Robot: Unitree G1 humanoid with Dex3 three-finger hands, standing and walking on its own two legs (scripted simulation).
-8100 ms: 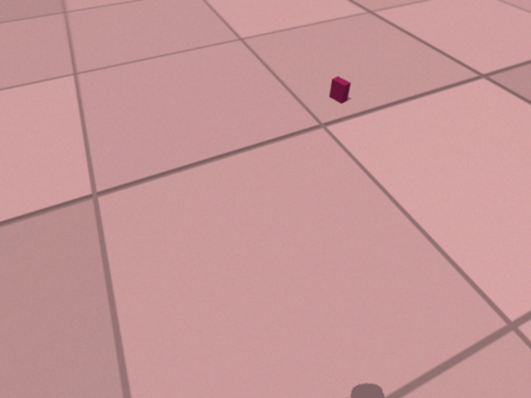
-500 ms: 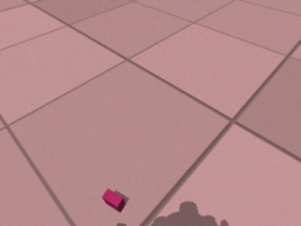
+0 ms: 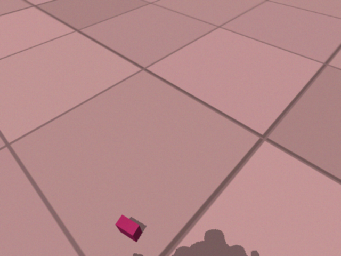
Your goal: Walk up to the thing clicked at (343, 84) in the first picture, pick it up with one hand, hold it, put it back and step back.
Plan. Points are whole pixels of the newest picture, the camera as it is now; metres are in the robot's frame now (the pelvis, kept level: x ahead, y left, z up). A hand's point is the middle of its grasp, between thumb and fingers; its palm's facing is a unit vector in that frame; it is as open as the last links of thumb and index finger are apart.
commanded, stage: stand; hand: left
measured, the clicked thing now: (129, 228) +0.39 +0.25 -0.72
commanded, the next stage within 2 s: go down in 0.80 s
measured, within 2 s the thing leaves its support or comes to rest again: neither
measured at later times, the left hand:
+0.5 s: hand out of the picture +0.07 +0.25 -0.16, palm faces -0.03 -0.94 -0.34, open 7.4 cm
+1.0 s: hand out of the picture +0.10 +0.25 -0.16, palm faces +0.04 -0.94 -0.33, open 8.0 cm
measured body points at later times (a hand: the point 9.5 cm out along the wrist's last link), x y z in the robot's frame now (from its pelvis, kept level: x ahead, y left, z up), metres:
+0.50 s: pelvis +0.00 +0.00 +0.00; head +0.00 +0.00 +0.45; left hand +0.07 +0.30 -0.13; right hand +0.07 -0.30 -0.13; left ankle +0.00 +0.13 -0.75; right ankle -0.01 -0.12 -0.75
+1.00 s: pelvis +0.00 +0.00 +0.00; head +0.03 +0.00 +0.44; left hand +0.10 +0.30 -0.13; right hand +0.08 -0.29 -0.13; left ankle +0.00 +0.13 -0.75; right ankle -0.01 -0.12 -0.75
